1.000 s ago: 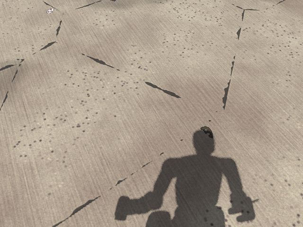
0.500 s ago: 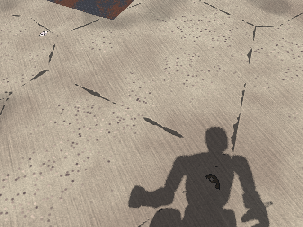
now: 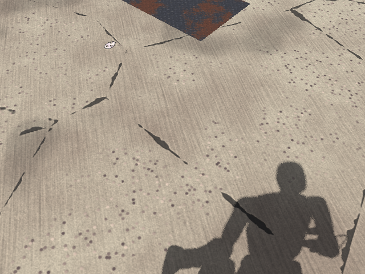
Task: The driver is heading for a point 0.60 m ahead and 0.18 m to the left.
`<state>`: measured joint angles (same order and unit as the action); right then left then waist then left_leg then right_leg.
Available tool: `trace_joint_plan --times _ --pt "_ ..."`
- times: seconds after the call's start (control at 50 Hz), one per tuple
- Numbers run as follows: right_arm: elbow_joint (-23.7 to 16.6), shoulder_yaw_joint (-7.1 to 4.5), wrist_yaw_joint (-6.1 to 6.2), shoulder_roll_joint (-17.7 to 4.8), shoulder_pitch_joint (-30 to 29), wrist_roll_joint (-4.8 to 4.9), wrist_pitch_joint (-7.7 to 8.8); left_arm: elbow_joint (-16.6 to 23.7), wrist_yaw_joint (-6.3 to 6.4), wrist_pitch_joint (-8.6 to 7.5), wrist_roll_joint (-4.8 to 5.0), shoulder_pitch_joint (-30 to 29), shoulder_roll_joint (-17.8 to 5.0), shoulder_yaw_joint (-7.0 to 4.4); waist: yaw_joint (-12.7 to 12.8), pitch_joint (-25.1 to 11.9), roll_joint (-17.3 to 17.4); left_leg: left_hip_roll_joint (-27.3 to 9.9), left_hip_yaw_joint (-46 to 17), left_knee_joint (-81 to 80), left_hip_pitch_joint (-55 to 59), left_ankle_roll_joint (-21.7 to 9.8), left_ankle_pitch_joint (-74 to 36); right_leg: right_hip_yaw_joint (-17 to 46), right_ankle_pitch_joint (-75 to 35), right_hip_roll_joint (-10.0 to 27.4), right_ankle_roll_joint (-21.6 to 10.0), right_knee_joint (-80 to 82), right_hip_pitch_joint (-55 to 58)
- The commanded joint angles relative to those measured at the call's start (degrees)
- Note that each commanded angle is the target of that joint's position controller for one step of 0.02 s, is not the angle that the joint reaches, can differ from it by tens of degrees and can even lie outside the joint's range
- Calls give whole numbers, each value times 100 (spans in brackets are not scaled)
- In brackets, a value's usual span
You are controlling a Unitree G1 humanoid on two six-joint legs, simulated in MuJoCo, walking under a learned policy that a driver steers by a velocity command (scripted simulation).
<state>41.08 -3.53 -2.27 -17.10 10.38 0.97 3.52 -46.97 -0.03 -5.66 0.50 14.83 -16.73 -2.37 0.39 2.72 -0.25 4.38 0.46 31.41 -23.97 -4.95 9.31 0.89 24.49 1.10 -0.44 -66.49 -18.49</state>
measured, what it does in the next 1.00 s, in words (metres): walks ahead, turning left: right foot, then left foot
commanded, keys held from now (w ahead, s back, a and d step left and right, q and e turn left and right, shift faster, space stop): w+q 0.78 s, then no key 0.22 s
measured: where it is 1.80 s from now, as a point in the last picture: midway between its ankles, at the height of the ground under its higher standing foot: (153, 228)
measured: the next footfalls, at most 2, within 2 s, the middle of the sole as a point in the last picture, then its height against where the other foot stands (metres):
right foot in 0.38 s outside the picture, level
left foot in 0.90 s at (121, 238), level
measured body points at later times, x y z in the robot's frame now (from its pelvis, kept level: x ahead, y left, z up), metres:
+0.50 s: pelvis +0.29 -0.03 +0.01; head +0.31 -0.03 +0.45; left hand +0.39 +0.27 -0.07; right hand +0.43 -0.29 -0.11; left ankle +0.15 +0.07 -0.64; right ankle +0.37 -0.12 -0.73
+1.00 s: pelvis +0.50 +0.11 +0.00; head +0.54 +0.15 +0.45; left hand +0.41 +0.39 -0.13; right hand +0.81 +0.00 -0.08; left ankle +0.53 +0.23 -0.73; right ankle +0.46 -0.09 -0.63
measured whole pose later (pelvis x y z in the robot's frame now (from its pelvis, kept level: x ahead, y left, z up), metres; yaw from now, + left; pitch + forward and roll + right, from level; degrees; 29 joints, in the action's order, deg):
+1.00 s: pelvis +0.50 +0.11 +0.00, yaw +32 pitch +2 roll -1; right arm 34.5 -2.7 -1.7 -16.3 5.2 -0.1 1.7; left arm -47.8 -0.3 -3.5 1.0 14.2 -18.2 -2.6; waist 2.1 4.9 -0.1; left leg 1.9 1.2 31.6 -25.8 -2.9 7.6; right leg -0.8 32.1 3.4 2.7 -67.1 -19.7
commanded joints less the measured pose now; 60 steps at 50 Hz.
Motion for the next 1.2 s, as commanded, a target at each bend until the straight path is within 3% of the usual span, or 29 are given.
trace_joint_plan --times 0.02,0.08,0.14,0.2,0.3,0.34,0.36,0.38,0.4,0.42,0.44,0.46,0.5,0.54,0.6,0.72,0.8,0.84,0.88,0.9,0.92,0.94,0.96,0.98,1.0,1.04,1.08,1.14,1.2 --pt "-373 -191 64 -697 435 -95 66 664 19 -234 -106 -317 -819 -199 -117 -692 205 -1600 -2506 -1595 2111 -1197 -1185 459 -553 498 -19 2 -1953" --pt "-419 -213 143 -727 352 -43 65 705 31 -56 -138 -232 -624 -188 61 -534 245 -1396 -2059 -1884 1404 -1251 -1445 323 -811 496 235 705 -1728" --pt "-329 -271 255 -896 621 0 47 913 48 -10 -173 -844 -435 -125 -119 -305 239 -1115 -1652 -1936 1095 -1056 -1487 244 -1861 348 424 1899 -1730" --pt "-234 -281 315 -911 870 31 -14 1066 -10 -68 -116 -1448 -304 -74 -370 -270 398 -878 -1509 -1817 946 -776 -1060 184 -2875 49 432 3097 -1253" --pt "-88 -284 358 -854 1198 70 -115 1243 -120 -169 -24 -1846 -539 -156 -443 -244 540 -1148 -2242 -1244 1636 -634 -627 413 -2660 -133 259 3899 -1006" --pt "-110 -305 371 -866 1101 49 -157 1196 -126 -217 -11 -1566 -668 -226 -256 -291 725 -1230 -2507 -892 1830 -546 -894 395 -2147 -144 85 4020 -639" --pt "-155 -277 361 -781 990 43 -169 1081 -97 -243 -26 -1105 -763 -296 4 -492 738 -1060 -2452 -513 1758 -431 -1212 278 -2193 -158 -67 4275 38" --pt "-242 -185 330 -536 912 3 -153 988 -57 -270 -110 -429 -958 -380 342 -1101 575 -769 -2189 481 1382 -256 -1211 589 -2200 300 -356 4162 1293" --pt "-376 -79 324 -208 1321 27 -117 915 -5 -247 -220 375 -1414 -502 434 -2021 -421 -92 -1476 2334 -188 150 58 2230 -1715 1535 -1032 4104 3433" --pt "-452 -19 331 -245 1739 94 -80 730 -52 -159 -93 683 -1328 -509 310 -2419 -1838 76 -1122 3659 -1561 321 2511 4251 -421 2361 -1553 4622 4199" --pt "-348 -145 327 -784 1477 135 -90 833 -46 -115 -12 413 -846 -381 386 -1628 -1087 -338 -1209 4202 -2053 372 2195 3955 421 2240 -1351 4841 3566" --pt "-427 -190 322 -919 953 91 -126 882 -20 -56 -39 167 -640 -318 434 -970 -601 -532 -973 4308 -2098 413 1716 3099 159 1988 -1115 4927 2825" --pt "-546 -219 293 -764 583 -1 -161 823 -11 -26 -115 -228 -438 -230 200 -270 -383 -865 -839 3860 -1815 438 1132 1987 -893 1544 -969 5272 1635" --pt "-567 -180 239 -502 693 70 -221 745 -19 -62 -115 -322 -443 -241 46 -161 -625 -1038 -699 3605 -1492 470 953 1353 -1417 1380 -994 5543 1155" --pt "-733 -128 233 -327 426 39 -270 590 -22 -118 -90 -306 -663 -323 27 -62 -502 -1159 -642 3064 -1673 574 517 777 -1989 1461 -1162 5832 1041" --pt "-901 -49 51 -175 -449 29 -149 343 8 -30 -38 -92 -887 -377 345 18 -275 -1022 -211 1232 -1417 479 -1080 -479 -2856 1230 -876 5783 1472" --pt "-1170 -48 -71 -189 -984 35 -147 155 13 102 72 170 -1065 -423 431 248 -275 -868 44 513 -1327 265 -738 -757 -3570 1426 -751 5507 2008" --pt "-1200 -144 -94 -357 -745 -56 -134 119 53 190 139 173 -1227 -457 173 -27 -456 -471 324 295 -664 72 -209 -892 -5653 1423 -628 4725 2203" --pt "-849 -391 -31 -793 606 -94 -127 129 95 230 175 95 -1190 -414 -624 -821 -355 -85 386 -404 1365 -250 -1108 -1148 -6124 1098 -308 2938 1701" --pt "-725 -496 106 -1233 1254 -134 -186 272 86 180 -41 202 -865 -278 -819 -1458 358 -994 -717 -128 3132 -572 -3163 -1178 -3712 771 -1 1256 300" --pt "-901 -437 153 -1679 883 -239 -168 423 -35 86 -196 1001 -275 -21 -105 -2517 1628 -2873 -3477 -33 4852 -1908 -4828 -614 1643 -136 354 -873 -1670" --pt "-949 -330 127 -1146 1106 -197 -183 135 -85 58 -17 697 -911 -150 -657 -3271 617 -2796 -3397 -286 4610 -1887 -4633 416 1529 38 330 -1254 -1505" --pt "-848 -242 89 -942 800 -156 -162 332 -92 85 169 136 -971 -181 -598 -2357 592 -2479 -2427 -359 4049 -1615 -4644 318 1191 285 288 -1114 -1927" --pt "-760 -192 82 -755 492 -55 -141 364 -34 105 102 -88 -836 -138 -419 -1638 254 -2119 -1937 -552 3226 -1297 -4139 190 800 456 283 -603 -2037" --pt "-751 -145 98 -626 190 -52 -138 317 31 162 8 -154 -818 -152 -240 -1220 204 -1947 -1677 -782 2459 -1138 -3802 181 500 565 323 -244 -1812" --pt "-736 -136 93 -638 -181 -186 -110 189 94 353 -10 218 -738 -166 153 -1056 353 -1769 -1238 -1200 1221 -1097 -3802 140 50 545 410 71 -807" --pt "-638 -135 103 -610 -406 -212 -46 116 162 453 -51 408 -558 -134 316 -1052 458 -1634 -856 -1346 765 -1106 -3853 83 -260 485 500 694 -407" --pt "-432 -115 173 -559 -469 -210 -65 153 198 501 -103 73 -408 -81 217 -1052 579 -1484 -622 -1416 692 -959 -3149 107 -933 468 495 1768 -129" --pt "-209 -82 201 -530 -371 -235 -135 207 180 548 -69 -303 -484 -99 45 -925 616 -1513 -785 -1517 708 -881 -1830 136 -1273 412 443 2478 91"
